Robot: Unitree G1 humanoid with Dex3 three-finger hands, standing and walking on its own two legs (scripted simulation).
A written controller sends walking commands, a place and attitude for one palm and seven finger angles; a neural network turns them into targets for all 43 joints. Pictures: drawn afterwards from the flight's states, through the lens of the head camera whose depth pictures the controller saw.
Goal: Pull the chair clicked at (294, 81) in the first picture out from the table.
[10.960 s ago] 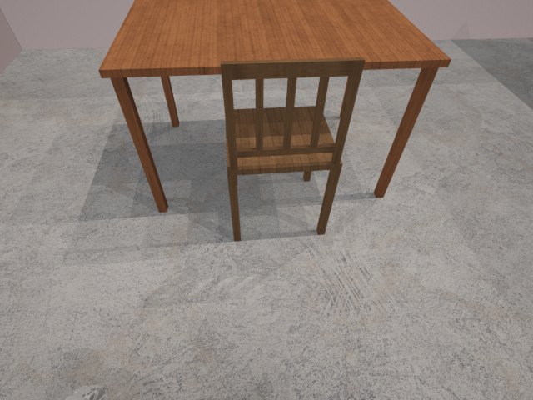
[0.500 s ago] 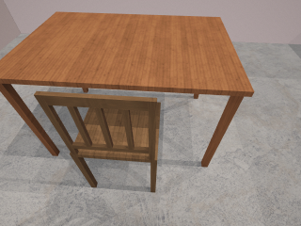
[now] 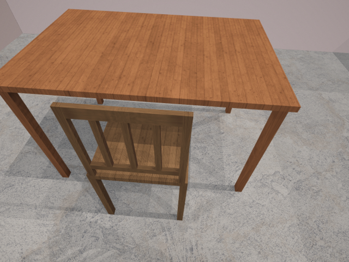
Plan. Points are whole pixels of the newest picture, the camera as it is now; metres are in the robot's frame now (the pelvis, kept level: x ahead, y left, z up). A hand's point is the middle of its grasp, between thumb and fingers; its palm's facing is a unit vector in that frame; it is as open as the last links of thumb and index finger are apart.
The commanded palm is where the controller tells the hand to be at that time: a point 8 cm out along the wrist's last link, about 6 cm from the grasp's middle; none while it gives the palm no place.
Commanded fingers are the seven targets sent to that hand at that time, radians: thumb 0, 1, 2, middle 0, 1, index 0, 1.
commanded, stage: come to a stop and stand still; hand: left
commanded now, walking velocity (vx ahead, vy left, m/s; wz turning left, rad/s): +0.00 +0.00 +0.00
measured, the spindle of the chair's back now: (130, 146) +0.49 +0.18 -0.11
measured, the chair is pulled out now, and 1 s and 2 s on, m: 0.00 0.00 0.00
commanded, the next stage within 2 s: look again from close up in 0.32 s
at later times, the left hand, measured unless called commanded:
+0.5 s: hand out of the picture +0.00 +0.18 -0.18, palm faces +0.00 -0.99 -0.16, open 7.4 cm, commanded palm none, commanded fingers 0.00 0.90 0.90 -0.20 -0.30 -0.20 -0.30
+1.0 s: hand out of the picture -0.01 +0.19 -0.18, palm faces +0.01 -0.99 -0.15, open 7.4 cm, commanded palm none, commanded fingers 0.00 0.90 0.90 -0.20 -0.30 -0.20 -0.30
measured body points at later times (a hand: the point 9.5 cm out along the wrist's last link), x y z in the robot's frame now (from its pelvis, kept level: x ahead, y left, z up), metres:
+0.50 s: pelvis +0.01 +0.02 +0.00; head +0.01 +0.03 +0.45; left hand +0.00 +0.24 -0.17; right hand +0.01 -0.20 -0.16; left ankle -0.03 +0.09 -0.74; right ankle +0.05 -0.11 -0.74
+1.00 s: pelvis +0.01 +0.03 +0.00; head +0.01 +0.04 +0.45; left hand -0.01 +0.24 -0.17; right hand -0.03 -0.17 -0.16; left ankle -0.03 +0.09 -0.74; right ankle +0.05 -0.11 -0.74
